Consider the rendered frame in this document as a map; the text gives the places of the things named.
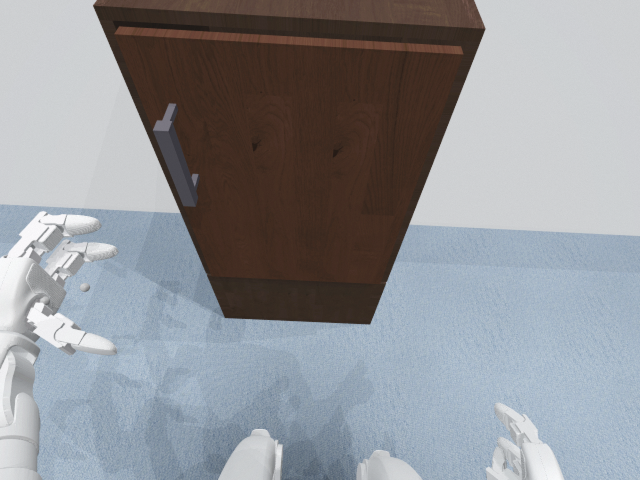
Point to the cupboard door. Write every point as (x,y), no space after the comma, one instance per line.
(308,149)

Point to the robot shin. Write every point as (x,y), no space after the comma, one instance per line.
(260,432)
(380,453)

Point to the robot right shin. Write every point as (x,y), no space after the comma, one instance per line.
(380,453)

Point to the robot left shin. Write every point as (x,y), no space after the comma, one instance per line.
(260,432)

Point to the handle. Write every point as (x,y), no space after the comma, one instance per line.
(170,147)

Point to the left robot forearm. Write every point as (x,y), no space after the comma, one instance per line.
(19,413)

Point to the robot left hand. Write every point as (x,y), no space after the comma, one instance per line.
(23,282)

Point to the robot right hand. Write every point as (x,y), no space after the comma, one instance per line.
(534,461)

